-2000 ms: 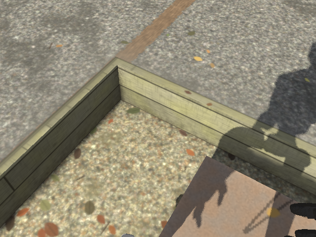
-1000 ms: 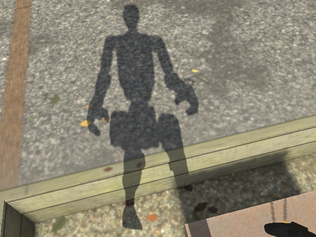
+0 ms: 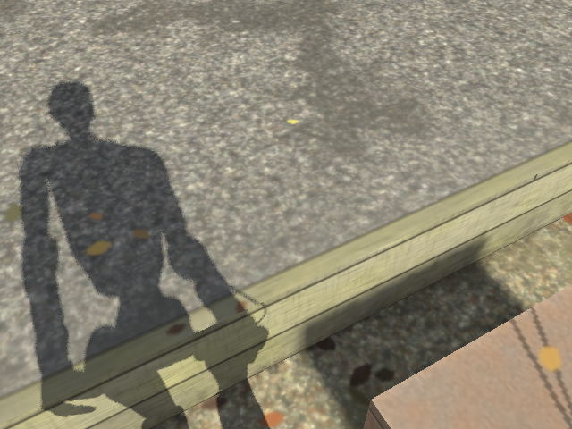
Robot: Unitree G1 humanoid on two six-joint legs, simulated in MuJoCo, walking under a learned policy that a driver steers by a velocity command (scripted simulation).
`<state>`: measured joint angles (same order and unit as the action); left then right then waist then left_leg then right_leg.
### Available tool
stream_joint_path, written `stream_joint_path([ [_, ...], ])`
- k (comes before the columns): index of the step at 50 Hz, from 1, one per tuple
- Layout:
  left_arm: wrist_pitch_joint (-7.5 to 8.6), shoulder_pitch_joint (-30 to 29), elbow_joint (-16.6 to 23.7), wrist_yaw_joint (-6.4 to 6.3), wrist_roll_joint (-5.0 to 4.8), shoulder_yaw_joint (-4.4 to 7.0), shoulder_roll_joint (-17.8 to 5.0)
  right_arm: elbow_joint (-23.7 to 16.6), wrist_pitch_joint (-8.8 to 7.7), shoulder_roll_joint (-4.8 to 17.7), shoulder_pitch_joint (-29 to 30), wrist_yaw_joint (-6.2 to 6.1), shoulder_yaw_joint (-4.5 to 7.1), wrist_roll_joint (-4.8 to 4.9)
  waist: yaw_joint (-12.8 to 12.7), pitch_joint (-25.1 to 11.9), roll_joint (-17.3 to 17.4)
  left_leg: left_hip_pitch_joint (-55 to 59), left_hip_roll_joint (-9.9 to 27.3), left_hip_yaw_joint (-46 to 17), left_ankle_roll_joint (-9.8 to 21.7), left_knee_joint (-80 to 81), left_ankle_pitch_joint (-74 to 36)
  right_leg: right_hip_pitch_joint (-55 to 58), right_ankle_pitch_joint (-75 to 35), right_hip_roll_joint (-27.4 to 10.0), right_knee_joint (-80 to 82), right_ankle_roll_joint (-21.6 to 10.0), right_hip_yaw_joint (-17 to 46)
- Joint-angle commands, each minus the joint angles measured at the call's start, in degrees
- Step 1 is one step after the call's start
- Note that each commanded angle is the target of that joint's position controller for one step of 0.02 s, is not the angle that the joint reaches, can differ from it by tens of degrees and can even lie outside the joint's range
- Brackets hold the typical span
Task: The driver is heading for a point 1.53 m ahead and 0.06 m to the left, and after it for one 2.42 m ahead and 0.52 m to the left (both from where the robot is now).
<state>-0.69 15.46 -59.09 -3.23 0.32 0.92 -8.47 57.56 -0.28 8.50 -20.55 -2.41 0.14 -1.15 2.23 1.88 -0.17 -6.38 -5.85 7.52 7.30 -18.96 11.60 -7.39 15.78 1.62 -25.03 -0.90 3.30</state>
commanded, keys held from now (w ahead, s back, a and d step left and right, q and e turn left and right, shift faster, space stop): no key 1.00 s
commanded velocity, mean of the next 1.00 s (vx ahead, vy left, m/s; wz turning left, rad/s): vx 0.00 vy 0.00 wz -0.01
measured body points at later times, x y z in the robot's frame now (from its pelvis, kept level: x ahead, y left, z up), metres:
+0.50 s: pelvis -0.02 -0.01 +0.00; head -0.02 -0.01 +0.45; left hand -0.05 +0.19 -0.16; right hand -0.02 -0.22 -0.16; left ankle -0.01 +0.03 -0.74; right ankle -0.02 -0.11 -0.74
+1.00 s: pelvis -0.01 -0.01 +0.00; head -0.01 +0.00 +0.45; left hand -0.06 +0.18 -0.16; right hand -0.03 -0.21 -0.16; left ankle -0.01 +0.03 -0.74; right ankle -0.02 -0.12 -0.74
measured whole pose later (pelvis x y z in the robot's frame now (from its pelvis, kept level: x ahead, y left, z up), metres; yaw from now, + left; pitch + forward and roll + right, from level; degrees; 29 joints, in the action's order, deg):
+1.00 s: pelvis -0.01 -0.01 +0.00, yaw +0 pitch -1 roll +0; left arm 0.6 20.1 -68.4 -3.3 0.7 -0.9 -5.2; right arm 66.1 -1.7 5.8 -17.8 -2.5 -1.4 -0.4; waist 1.1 0.6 -0.5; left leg -8.3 -4.2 6.6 6.3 -19.4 10.5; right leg -7.8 12.9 3.0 -22.0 -1.7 2.6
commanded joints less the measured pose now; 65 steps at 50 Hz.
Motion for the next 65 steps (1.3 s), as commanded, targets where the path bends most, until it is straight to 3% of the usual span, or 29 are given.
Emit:
stream_joint_path([
  [1, 0.75, 3.6, -0.4, -0.23, 0.24, 0.25, -3.5, 0.0, -0.30, 4.0, -2.4, -0.02, 0.62, 0.11, -0.4, 2.7, 0.2, 2.0, 12.5, -12.5, -2.7, 5.6, -3.7, -5.7, -9.5, -5.4, 3.4, -3.1, 4.6],
  [20, 1.26, 8.3, -6.9, -0.32, 0.51, -1.02, -0.3, 5.4, -0.78, 2.4, 0.7, -0.09, -0.32, 0.62, -0.7, 3.4, -0.3, -0.7, 12.7, -12.2, -2.3, 5.4, 1.5, -6.0, -8.4, -5.0, 5.6, -2.6, 4.6],
  [53, 1.35, 9.7, -9.7, -0.20, 0.38, -1.53, 0.4, 8.2, -1.76, 0.8, -1.1, -0.21, -1.09, 0.75, -1.2, 3.3, -0.1, -1.5, 12.8, -12.1, -2.6, 5.3, -0.2, -5.6, -8.8, -5.1, 6.1, -2.3, 4.5],
  [54, 1.31, 10.1, -9.9, -0.18, 0.47, -1.65, 0.8, 8.3, -1.76, 0.7, -1.4, -0.20, -1.15, 0.72, -1.1, 2.3, 0.5, -1.2, 12.8, -12.6, -2.5, 6.4, 4.0, -5.1, -6.7, -4.5, 6.2, -2.3, 4.1],
  [57, 1.21, 9.4, -8.8, 0.06, 1.37, -1.26, 0.2, 8.2, -1.19, 4.2, -2.4, -0.32, 0.24, 1.09, -0.6, 3.6, 4.0, -1.7, 14.4, -17.1, 0.3, 9.9, 22.2, -9.0, 4.3, -0.2, -0.8, -2.9, -0.6],
  [59, 1.47, 7.4, -7.1, 0.70, 2.57, -0.94, -0.1, 8.9, -0.80, 6.1, -6.3, -0.24, 1.52, 1.14, 1.0, 6.1, 5.8, -1.1, 20.7, -24.7, 5.2, 13.9, 34.8, -16.7, 10.6, 0.9, -10.7, -3.8, -5.2],
  [61, 2.09, 4.1, -5.2, 1.55, 3.21, -0.47, -0.4, 9.7, -1.17, 6.0, -9.7, 0.04, 2.16, 0.38, 1.7, 9.2, 3.5, -0.5, 25.9, -30.0, 9.1, 17.0, 33.2, -25.0, 12.7, -2.6, -22.9, -3.7, -5.5],
  [62, 2.49, 3.5, -4.7, 1.99, 3.27, -0.23, -0.4, 9.4, -1.59, 5.9, -9.2, 0.18, 2.28, 0.28, 0.7, 9.3, 1.3, 0.3, 26.0, -29.5, 9.3, 17.0, 30.2, -27.5, 11.3, -3.8, -26.2, -3.4, -5.0],
  [64, 3.10, 3.4, -4.7, 2.70, 2.71, 0.30, -0.2, 8.5, -2.46, 5.9, -7.6, 0.32, 2.40, 0.26, -0.7, 7.4, -0.2, 0.8, 23.6, -25.1, 8.0, 16.5, 24.4, -27.9, 7.2, -4.3, -27.9, -2.6, -5.2],
  [65, 3.16, 4.0, -5.0, 2.83, 2.40, 0.68, -0.3, 7.9, -2.78, 5.7, -7.3, 0.27, 2.33, 0.25, -1.0, 6.1, 0.9, 0.7, 21.3, -22.2, 7.4, 15.9, 21.7, -26.5, 6.2, -3.6, -28.9, -2.1, -6.4],
])
Next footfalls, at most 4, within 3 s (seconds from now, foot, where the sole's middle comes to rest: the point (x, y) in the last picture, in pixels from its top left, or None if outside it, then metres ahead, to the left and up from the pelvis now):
1.56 right None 0.17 -0.15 -0.78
2.14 left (231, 368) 0.54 0.12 -0.49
2.52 right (221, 224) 0.84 0.14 -0.41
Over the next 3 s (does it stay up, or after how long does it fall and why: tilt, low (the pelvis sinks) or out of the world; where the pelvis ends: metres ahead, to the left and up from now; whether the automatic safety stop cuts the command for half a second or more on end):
falls after 2.70 s (tilt)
